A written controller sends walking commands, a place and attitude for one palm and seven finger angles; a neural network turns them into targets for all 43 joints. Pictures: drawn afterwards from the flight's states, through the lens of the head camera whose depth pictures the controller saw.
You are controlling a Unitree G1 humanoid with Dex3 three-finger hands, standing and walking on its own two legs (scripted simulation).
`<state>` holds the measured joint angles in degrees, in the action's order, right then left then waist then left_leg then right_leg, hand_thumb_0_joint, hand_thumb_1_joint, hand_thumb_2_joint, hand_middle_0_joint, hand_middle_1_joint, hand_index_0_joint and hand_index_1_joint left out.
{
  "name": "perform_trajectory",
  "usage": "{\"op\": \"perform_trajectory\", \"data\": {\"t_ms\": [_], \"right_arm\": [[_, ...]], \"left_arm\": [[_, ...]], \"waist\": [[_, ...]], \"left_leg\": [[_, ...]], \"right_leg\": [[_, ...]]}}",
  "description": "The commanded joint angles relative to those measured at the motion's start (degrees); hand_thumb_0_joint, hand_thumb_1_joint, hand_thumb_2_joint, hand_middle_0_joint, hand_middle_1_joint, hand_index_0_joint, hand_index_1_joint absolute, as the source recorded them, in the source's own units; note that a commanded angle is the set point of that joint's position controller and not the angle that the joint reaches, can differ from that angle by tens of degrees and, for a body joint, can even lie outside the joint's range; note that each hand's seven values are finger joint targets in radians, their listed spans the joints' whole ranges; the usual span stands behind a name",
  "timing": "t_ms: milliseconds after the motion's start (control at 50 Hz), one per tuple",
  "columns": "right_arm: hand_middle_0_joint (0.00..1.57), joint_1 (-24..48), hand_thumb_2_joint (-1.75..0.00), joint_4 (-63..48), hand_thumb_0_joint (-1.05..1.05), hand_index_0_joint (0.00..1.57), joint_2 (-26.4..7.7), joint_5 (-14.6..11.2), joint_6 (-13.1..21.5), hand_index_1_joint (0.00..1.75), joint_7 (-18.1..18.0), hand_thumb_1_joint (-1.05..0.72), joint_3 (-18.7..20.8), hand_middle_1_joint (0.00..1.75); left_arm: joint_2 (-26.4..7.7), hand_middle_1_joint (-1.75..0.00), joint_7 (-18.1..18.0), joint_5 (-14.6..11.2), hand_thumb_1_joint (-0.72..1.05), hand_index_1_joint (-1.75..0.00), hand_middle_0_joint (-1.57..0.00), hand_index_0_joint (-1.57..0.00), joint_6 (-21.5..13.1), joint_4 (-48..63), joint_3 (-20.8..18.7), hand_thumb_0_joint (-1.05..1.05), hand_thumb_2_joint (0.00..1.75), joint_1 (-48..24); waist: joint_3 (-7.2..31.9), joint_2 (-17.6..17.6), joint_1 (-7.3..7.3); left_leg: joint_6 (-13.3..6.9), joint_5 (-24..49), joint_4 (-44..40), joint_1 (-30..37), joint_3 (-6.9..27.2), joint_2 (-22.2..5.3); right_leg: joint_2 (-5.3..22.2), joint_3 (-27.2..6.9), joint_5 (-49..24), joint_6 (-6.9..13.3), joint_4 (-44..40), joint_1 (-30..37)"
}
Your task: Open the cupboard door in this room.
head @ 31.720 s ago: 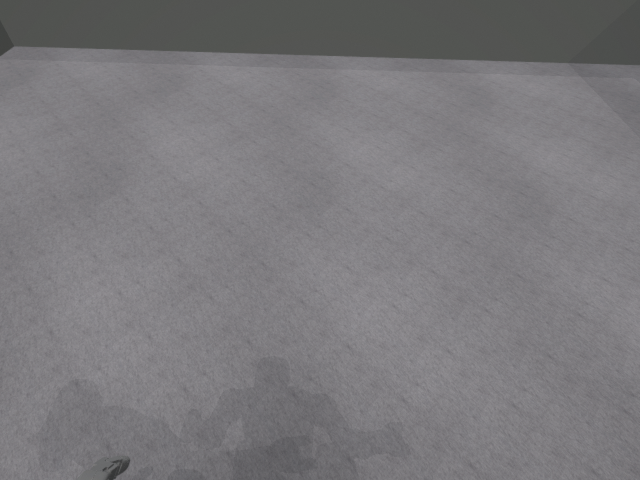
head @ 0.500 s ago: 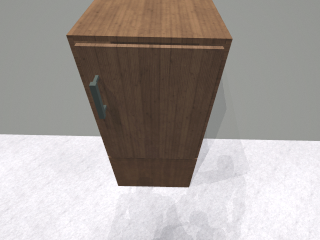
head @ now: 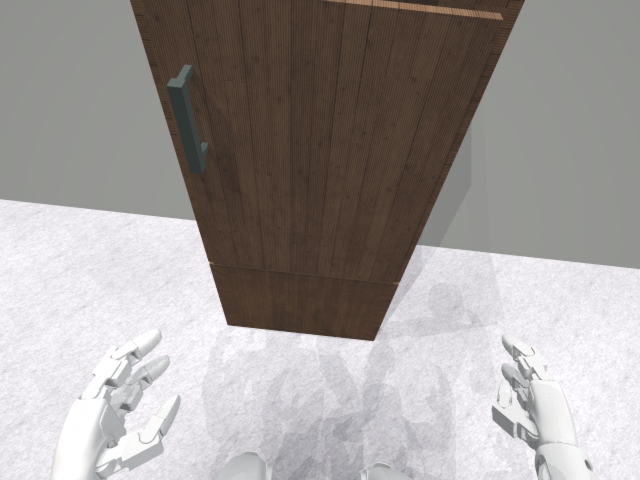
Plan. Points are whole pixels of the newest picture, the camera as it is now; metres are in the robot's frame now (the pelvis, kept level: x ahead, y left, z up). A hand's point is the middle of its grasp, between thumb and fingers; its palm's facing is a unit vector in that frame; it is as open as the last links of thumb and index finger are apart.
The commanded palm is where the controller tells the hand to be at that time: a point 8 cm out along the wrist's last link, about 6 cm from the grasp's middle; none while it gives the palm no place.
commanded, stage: raise the hand with hooked fingers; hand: left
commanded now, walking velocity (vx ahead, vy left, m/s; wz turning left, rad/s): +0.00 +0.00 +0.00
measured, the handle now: (192, 122) +0.55 +0.25 +0.11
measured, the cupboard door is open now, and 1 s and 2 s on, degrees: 0 0 0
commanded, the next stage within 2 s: move the hooked fingers beside the handle in 1.62 s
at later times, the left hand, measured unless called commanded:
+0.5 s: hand (89, 339) +0.23 +0.27 +0.08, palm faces +0.09 -0.99 -0.07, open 12.0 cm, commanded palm +0.20 +0.31 +0.08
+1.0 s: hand (59, 278) +0.28 +0.30 +0.11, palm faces +0.04 -1.00 -0.05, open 13.9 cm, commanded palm +0.25 +0.35 +0.12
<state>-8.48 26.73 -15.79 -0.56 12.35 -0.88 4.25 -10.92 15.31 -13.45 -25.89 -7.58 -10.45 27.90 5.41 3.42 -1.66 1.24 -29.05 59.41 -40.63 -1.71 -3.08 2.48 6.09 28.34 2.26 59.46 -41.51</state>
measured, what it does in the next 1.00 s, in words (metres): stands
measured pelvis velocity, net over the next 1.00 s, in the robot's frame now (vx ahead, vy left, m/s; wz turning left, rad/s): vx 0.00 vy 0.04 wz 0.00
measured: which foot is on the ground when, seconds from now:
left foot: down 0.00-1.00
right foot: down 0.00-1.00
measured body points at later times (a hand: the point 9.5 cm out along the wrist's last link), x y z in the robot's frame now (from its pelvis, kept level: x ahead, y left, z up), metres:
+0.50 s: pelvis +0.00 +0.03 +0.01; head +0.05 +0.04 +0.46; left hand +0.22 +0.32 +0.09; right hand +0.14 -0.23 -0.07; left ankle +0.00 +0.13 -0.67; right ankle +0.02 -0.09 -0.67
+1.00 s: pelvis +0.00 +0.04 +0.03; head +0.04 +0.04 +0.48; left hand +0.27 +0.36 +0.12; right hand +0.18 -0.19 -0.04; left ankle +0.00 +0.13 -0.67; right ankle +0.02 -0.09 -0.67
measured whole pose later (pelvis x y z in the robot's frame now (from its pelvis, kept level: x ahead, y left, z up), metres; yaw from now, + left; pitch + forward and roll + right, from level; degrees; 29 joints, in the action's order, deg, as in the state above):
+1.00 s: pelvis +0.00 +0.04 +0.03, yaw +0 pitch +7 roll -2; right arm -14.8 31.8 -15.1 -2.3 12.7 -5.0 -4.0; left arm -22.5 25.6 -19.4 -10.6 -16.4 -22.3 1.3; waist 3.8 -1.7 -1.0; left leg -1.8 -24.4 48.4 -31.0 -2.1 -1.7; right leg 2.8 6.0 21.2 -0.8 44.5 -29.9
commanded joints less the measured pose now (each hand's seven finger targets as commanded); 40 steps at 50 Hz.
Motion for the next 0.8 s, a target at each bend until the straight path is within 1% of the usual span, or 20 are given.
{"op": "perform_trajectory", "data": {"t_ms": [0,60,100,140,160,180,200,240,260,300,340,360,400,460,540,560,580,660,720,780], "right_arm": [[0.20,-3.37,-0.90,-4.21,0.00,0.20,-3.26,-0.13,2.27,0.30,-1.13,-0.90,0.54,0.30],[0.20,-3.39,-0.90,-1.85,0.00,0.20,-5.18,-0.55,3.91,0.30,-2.06,-0.90,-1.09,0.30],[0.20,-3.78,-0.90,-0.70,0.00,0.20,-6.29,-1.30,4.90,0.30,-2.76,-0.90,-0.80,0.30],[0.20,-3.15,-0.90,-1.42,0.00,0.20,-7.27,-2.10,4.84,0.30,-3.42,-0.90,-0.87,0.30],[0.20,-2.56,-0.90,-1.89,0.00,0.20,-7.39,-2.42,4.57,0.30,-3.53,-0.90,-0.92,0.30],[0.20,-2.18,-0.90,-3.17,0.00,0.20,-7.28,-2.72,4.18,0.30,-3.50,-0.90,-1.06,0.30],[0.20,-1.15,-0.90,-4.49,0.00,0.20,-6.92,-2.79,3.76,0.30,-3.51,-0.90,-1.05,0.30],[0.20,-0.50,-0.90,-5.93,0.00,0.20,-5.35,-2.54,3.34,0.30,-3.41,-0.90,-1.18,0.30],[0.20,-0.05,-0.90,-5.98,0.00,0.20,-4.56,-2.13,3.23,0.30,-3.22,-0.90,-1.40,0.30],[0.20,-1.05,-0.90,-5.45,0.00,0.20,-3.53,-1.87,3.31,0.30,-2.86,-0.90,-1.39,0.30],[0.20,-1.83,-0.90,-4.33,0.00,0.20,-3.71,-1.54,3.64,0.30,-2.45,-0.90,-1.24,0.30],[0.20,-1.91,-0.90,-4.15,0.00,0.20,-4.25,-1.23,3.70,0.30,-2.35,-0.90,-1.44,0.30],[0.20,-3.95,-0.90,-3.17,0.00,0.20,-5.46,-1.33,3.91,0.30,-2.18,-0.90,-1.38,0.30],[0.20,-5.13,-0.90,-3.17,0.00,0.20,-7.30,-1.79,4.40,0.30,-2.59,-0.90,-1.64,0.30],[0.20,-5.11,-0.90,-3.45,0.00,0.20,-8.01,-2.27,5.16,0.30,-3.70,-0.90,-1.78,0.30],[0.20,-5.12,-0.90,-3.40,0.00,0.20,-8.17,-2.12,5.12,0.30,-3.94,-0.90,-1.91,0.30],[0.20,-4.95,-0.90,-3.62,0.00,0.20,-7.68,-2.12,5.08,0.30,-4.04,-0.90,-2.22,0.30],[0.20,-4.68,-0.90,-3.17,0.00,0.20,-7.22,-1.96,4.89,0.30,-3.94,-0.90,-2.95,0.30],[0.20,-4.68,-0.90,-2.91,0.00,0.20,-7.48,-2.38,4.25,0.30,-3.69,-0.90,-3.01,0.30],[0.20,-5.14,-0.90,-3.12,0.00,0.20,-8.12,-2.65,3.61,0.30,-3.85,-0.90,-3.18,0.30]], "left_arm": [[-9.37,-0.68,-1.06,-3.05,0.32,-0.68,-0.24,-0.24,-11.52,29.43,-5.76,0.00,0.65,-11.79],[-7.11,-0.72,4.73,-4.50,0.25,-0.72,-0.25,-0.25,-12.11,24.54,0.14,0.00,0.62,-18.53],[-9.58,-0.75,8.79,-4.69,0.20,-0.75,-0.25,-0.25,-8.86,17.78,-1.25,0.00,0.60,-17.80],[-12.76,-0.78,11.79,-5.65,0.15,-0.78,-0.25,-0.25,-2.37,11.24,-5.05,0.00,0.58,-15.22],[-14.66,-0.80,13.20,-6.68,0.13,-0.80,-0.25,-0.25,1.52,6.73,-8.19,0.00,0.57,-12.53],[-15.58,-0.81,13.90,-7.40,0.11,-0.81,-0.26,-0.26,4.56,8.01,-10.19,0.00,0.56,-10.18],[-17.32,-0.82,13.64,-8.37,0.08,-0.82,-0.26,-0.26,7.26,9.49,-12.84,0.00,0.55,-8.49],[-17.42,-0.86,11.38,-10.10,0.04,-0.86,-0.26,-0.26,9.99,13.49,-16.31,0.00,0.53,-6.08],[-18.25,-0.87,9.61,-10.92,0.01,-0.87,-0.26,-0.26,10.23,14.19,-18.67,0.00,0.52,-5.69],[-15.98,-0.90,5.40,-10.87,-0.03,-0.90,-0.27,-0.27,8.05,17.56,-18.42,0.00,0.50,-5.88],[-13.11,-0.93,2.18,-9.47,-0.08,-0.93,-0.27,-0.27,5.09,18.25,-15.66,0.00,0.48,-8.17],[-12.95,-0.94,1.70,-8.80,-0.10,-0.94,-0.27,-0.27,3.92,17.73,-14.31,0.00,0.47,-10.76],[-12.23,-0.98,1.98,-6.42,-0.15,-0.98,-0.27,-0.27,2.17,15.04,-11.31,0.00,0.45,-12.08],[-12.37,-1.02,5.16,-5.48,-0.22,-1.02,-0.28,-0.28,2.63,12.69,-7.59,0.00,0.42,-17.23],[-19.38,-1.08,7.71,-6.25,-0.31,-1.08,-0.29,-0.29,3.83,14.80,-12.50,0.00,0.38,-21.76],[-22.20,-1.10,7.63,-6.88,-0.34,-1.10,-0.29,-0.29,4.08,15.09,-15.25,0.00,0.37,-22.66],[-22.32,-1.11,7.37,-7.39,-0.36,-1.11,-0.29,-0.29,3.99,16.38,-16.14,0.00,0.36,-23.17],[-21.75,-1.17,5.46,-9.02,-0.45,-1.17,-0.30,-0.30,4.60,13.70,-17.84,0.00,0.32,-24.29],[-18.99,-1.20,6.12,-8.21,-0.50,-1.20,-0.30,-0.30,7.31,8.88,-14.65,0.00,0.30,-25.86],[-19.43,-1.20,8.72,-7.26,-0.50,-1.20,-0.30,-0.30,11.39,3.88,-13.25,0.00,0.30,-28.54]], "waist": [[15.31,-9.93,3.29],[9.00,-8.52,7.50],[9.29,-5.38,7.70],[10.88,-1.31,5.98],[11.46,-1.21,3.80],[14.95,-2.30,1.95],[17.61,-2.22,0.22],[21.07,-2.49,-1.97],[21.25,-1.93,-3.21],[17.67,-2.18,-2.71],[12.50,-3.16,-0.92],[9.76,-3.32,-0.07],[8.10,-5.54,1.84],[5.85,-6.30,3.93],[12.18,-7.59,2.24],[12.65,-8.77,1.46],[13.95,-9.64,0.84],[10.74,-10.52,0.17],[7.60,-10.38,1.42],[6.32,-9.51,2.02]], "left_leg": [[-2.42,20.09,-2.40,4.02,1.48,2.88],[-2.77,16.27,0.34,0.81,2.91,2.24],[-2.87,13.09,0.01,-1.07,3.04,2.14],[-2.99,11.95,-1.29,-3.19,2.78,2.62],[-2.84,13.38,-2.30,-3.13,2.63,3.01],[-2.81,15.22,-4.12,-1.45,2.37,3.31],[-2.75,17.32,-5.57,-0.17,2.28,3.56],[-2.50,21.31,-7.63,2.52,2.16,3.53],[-2.17,22.81,-8.36,2.92,2.64,3.40],[-1.82,23.33,-10.50,4.20,2.64,3.11],[-1.71,21.50,-11.72,4.94,2.59,2.86],[-1.71,20.62,-11.75,4.40,2.84,2.81],[-1.72,17.54,-12.26,5.25,2.83,2.66],[-2.00,12.73,-13.12,5.74,3.34,2.50],[-2.16,13.31,-15.22,9.45,3.88,2.48],[-2.04,14.97,-15.28,10.20,3.91,2.53],[-1.83,16.90,-16.06,11.55,4.08,2.43],[-1.17,20.13,-17.51,12.90,4.37,2.21],[-0.87,18.78,-18.75,13.25,4.22,2.07],[-1.20,17.99,-19.36,13.12,3.71,2.22]], "right_leg": [[-2.23,-7.51,-21.81,-1.09,-7.65,7.51],[-3.02,-7.12,-16.45,-0.96,-7.92,1.30],[-2.85,-7.49,-12.27,-1.41,-9.69,1.82],[-2.10,-8.84,-9.18,-2.07,-12.33,5.26],[-1.99,-9.20,-10.09,-1.82,-12.91,8.25],[-1.36,-8.58,-12.42,-1.96,-13.09,11.83],[-0.92,-8.32,-15.26,-2.20,-13.16,15.37],[-0.70,-6.92,-21.79,-2.54,-12.40,19.53],[-1.43,-5.69,-23.63,-2.03,-11.42,20.79],[-2.11,-3.55,-24.04,-1.93,-11.39,18.13],[-2.87,-2.06,-20.08,-1.83,-11.63,13.17],[-3.11,-1.95,-18.56,-1.49,-11.59,11.94],[-3.18,-1.36,-14.34,-1.43,-11.83,8.19],[-3.27,-1.62,-9.24,-1.25,-13.48,5.61],[-2.81,-2.06,-9.27,-1.02,-14.86,10.46],[-3.07,-2.09,-10.80,-0.69,-14.62,11.66],[-3.06,-1.65,-12.35,-0.62,-14.50,12.83],[-3.62,-0.64,-15.48,-0.37,-15.04,14.02],[-3.51,-0.28,-15.10,-0.76,-16.28,12.46],[-3.43,-0.69,-15.75,-0.81,-17.81,13.00]]}}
